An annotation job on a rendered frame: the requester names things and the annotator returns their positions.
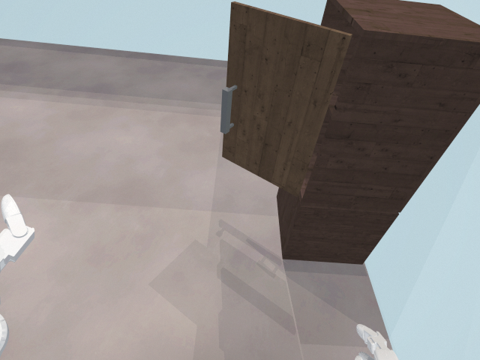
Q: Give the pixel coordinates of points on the right robot hand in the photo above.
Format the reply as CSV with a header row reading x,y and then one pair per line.
x,y
376,343

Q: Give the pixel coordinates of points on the cupboard door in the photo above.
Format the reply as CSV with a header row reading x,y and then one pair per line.
x,y
285,70

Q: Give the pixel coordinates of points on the left robot hand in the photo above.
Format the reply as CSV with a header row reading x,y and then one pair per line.
x,y
18,236

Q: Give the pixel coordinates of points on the handle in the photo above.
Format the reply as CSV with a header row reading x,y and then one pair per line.
x,y
227,94

